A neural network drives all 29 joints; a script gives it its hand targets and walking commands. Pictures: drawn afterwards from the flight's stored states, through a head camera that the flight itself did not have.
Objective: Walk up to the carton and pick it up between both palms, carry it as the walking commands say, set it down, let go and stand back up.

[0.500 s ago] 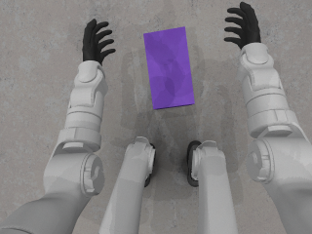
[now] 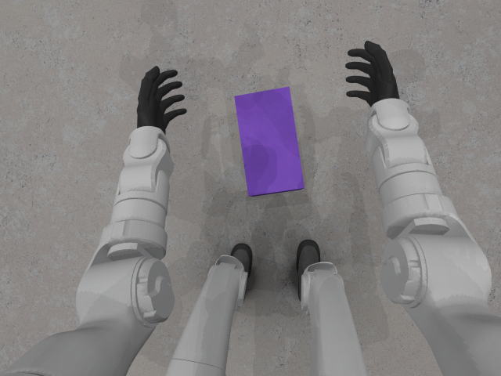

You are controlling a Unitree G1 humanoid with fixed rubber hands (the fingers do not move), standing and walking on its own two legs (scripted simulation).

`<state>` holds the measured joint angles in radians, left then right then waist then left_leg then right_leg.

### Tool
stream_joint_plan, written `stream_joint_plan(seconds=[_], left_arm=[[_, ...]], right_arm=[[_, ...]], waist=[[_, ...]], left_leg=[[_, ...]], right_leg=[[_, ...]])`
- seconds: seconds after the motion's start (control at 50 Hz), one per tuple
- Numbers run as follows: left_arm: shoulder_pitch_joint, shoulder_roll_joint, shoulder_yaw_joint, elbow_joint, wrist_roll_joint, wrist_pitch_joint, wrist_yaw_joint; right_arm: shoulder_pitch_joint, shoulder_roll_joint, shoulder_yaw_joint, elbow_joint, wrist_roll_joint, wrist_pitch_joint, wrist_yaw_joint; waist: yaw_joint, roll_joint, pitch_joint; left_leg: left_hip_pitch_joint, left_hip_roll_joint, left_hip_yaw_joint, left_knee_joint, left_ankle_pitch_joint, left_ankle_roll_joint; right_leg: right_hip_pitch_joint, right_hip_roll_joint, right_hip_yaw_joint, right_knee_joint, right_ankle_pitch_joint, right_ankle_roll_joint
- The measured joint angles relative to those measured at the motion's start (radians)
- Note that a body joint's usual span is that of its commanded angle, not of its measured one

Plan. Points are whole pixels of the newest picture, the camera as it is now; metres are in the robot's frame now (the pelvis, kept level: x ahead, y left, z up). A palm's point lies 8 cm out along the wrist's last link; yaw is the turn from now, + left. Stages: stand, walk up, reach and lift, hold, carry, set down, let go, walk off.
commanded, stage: let go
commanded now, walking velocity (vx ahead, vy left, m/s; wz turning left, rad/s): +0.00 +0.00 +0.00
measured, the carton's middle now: (269, 145) +0.51 +0.05 -0.59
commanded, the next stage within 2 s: stand in 1.32 s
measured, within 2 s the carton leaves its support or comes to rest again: neither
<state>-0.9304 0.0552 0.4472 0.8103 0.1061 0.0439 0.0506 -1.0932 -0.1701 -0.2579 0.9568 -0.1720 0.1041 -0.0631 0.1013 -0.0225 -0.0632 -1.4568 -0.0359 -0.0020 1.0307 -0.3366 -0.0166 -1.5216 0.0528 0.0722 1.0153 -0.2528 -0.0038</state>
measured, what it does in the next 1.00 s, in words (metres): rises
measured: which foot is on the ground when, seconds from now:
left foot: down 0.00-1.00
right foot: down 0.00-1.00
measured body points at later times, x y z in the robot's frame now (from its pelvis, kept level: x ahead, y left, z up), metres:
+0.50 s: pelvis +0.05 +0.02 +0.08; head +0.22 +0.01 +0.49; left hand +0.34 +0.24 -0.02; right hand +0.37 -0.17 -0.03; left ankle +0.05 +0.12 -0.63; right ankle +0.08 -0.10 -0.63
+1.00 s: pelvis +0.08 +0.01 +0.11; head +0.12 +0.01 +0.56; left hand +0.26 +0.24 +0.04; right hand +0.26 -0.23 +0.03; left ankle +0.05 +0.12 -0.63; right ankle +0.08 -0.10 -0.63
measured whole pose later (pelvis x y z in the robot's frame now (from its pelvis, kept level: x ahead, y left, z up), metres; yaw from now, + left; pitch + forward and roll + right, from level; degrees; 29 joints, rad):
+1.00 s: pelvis +0.08 +0.01 +0.11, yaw +0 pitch -1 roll -1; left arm 0.22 0.22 0.03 0.43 0.02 0.07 -0.08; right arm 0.23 -0.21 -0.05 0.42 -0.01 0.07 0.06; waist 0.00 0.01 0.10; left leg -0.12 -0.02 -0.06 0.44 -0.29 0.01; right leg -0.17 0.04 0.04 0.42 -0.23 -0.01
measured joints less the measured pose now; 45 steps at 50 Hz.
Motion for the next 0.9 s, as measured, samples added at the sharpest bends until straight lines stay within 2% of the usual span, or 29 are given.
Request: stream_joint_plan(seconds=[0.12,0.3,0.42,0.56,0.72,0.9], left_arm=[[0.104,0.005,-0.038,-0.108,0.017,0.01,-0.029],[0.413,0.057,-0.173,-0.199,-0.005,0.025,-0.119],[0.598,0.084,-0.253,-0.213,-0.029,-0.006,-0.134],[0.805,0.088,-0.331,-0.249,-0.063,-0.037,-0.119],[1.068,0.106,-0.402,-0.337,-0.099,-0.058,-0.111],[1.157,0.155,-0.418,-0.37,-0.108,-0.018,-0.122]], right_arm=[[0.114,0.039,0.02,-0.146,-0.017,0.02,-0.036],[0.475,0.115,0.052,-0.329,-0.025,0.022,-0.081],[0.694,0.102,0.087,-0.358,0.021,-0.025,-0.046],[0.885,0.057,0.117,-0.355,0.073,-0.077,0.012],[1.128,0.024,0.156,-0.41,0.123,-0.112,0.049],[1.281,-0.035,0.199,-0.493,0.157,-0.074,0.101]], waist=[[-0.009,0.005,0.012],[-0.021,0.031,-0.001],[-0.041,0.04,0.011],[-0.043,0.054,0.023],[-0.052,0.061,0.065],[-0.077,0.051,0.136]], left_leg=[[0.041,0.006,-0.005,-0.035,0.005,0.002],[0.275,0.006,-0.018,-0.163,0.018,0.014],[0.496,-0.004,-0.035,-0.269,0.033,0.021],[0.723,-0.013,-0.043,-0.363,0.036,0.031],[1.01,-0.01,-0.044,-0.493,0.045,0.035],[1.266,0.008,-0.055,-0.59,0.054,0.028]], right_leg=[[0.046,0.005,-0.003,-0.045,0.011,0.0],[0.292,-0.002,-0.01,-0.186,0.022,0.007],[0.522,-0.017,-0.022,-0.293,0.028,0.01],[0.748,-0.031,-0.025,-0.377,0.02,0.014],[1.027,-0.033,-0.021,-0.491,0.021,0.012],[1.284,-0.02,-0.03,-0.589,0.03,-0.002]])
